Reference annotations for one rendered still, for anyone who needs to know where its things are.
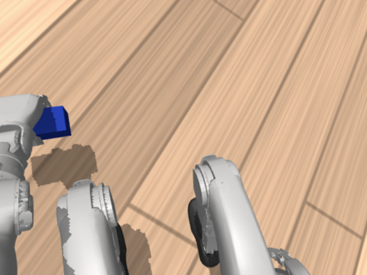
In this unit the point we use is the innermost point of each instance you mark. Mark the carton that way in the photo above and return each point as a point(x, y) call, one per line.
point(53, 123)

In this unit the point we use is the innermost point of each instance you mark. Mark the left robot foot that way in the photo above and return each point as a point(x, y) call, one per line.
point(123, 249)

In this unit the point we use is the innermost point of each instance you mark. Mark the right robot foot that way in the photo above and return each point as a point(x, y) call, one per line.
point(209, 260)

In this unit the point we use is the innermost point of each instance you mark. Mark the left robot hand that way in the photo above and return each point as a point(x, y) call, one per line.
point(24, 108)

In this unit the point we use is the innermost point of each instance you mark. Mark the left robot arm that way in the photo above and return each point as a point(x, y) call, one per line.
point(16, 203)

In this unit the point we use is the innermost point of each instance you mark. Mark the right robot hand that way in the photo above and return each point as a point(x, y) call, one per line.
point(292, 265)

